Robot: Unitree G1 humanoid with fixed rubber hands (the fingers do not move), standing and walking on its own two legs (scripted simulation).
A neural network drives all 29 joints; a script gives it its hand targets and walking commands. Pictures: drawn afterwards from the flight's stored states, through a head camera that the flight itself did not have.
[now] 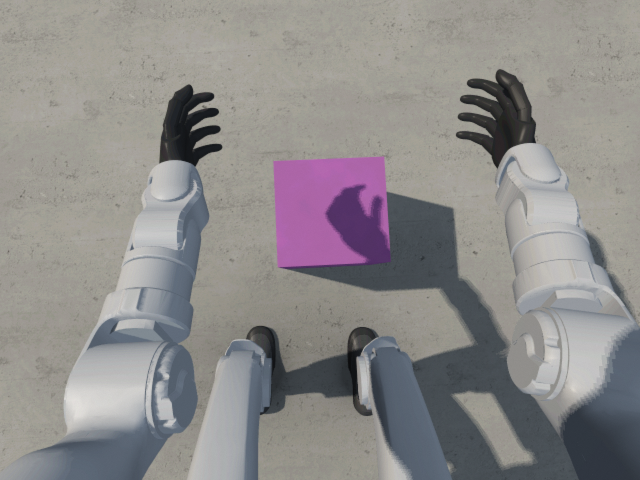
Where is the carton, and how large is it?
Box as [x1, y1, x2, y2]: [273, 157, 390, 268]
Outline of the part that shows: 383,157 273,161 277,262 279,267 296,268 358,265 390,261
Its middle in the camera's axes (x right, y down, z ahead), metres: +0.02 -0.05 +0.85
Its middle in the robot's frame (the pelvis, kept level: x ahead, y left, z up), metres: +0.46 -0.04 -0.51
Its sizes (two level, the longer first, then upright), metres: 0.210 0.200 0.250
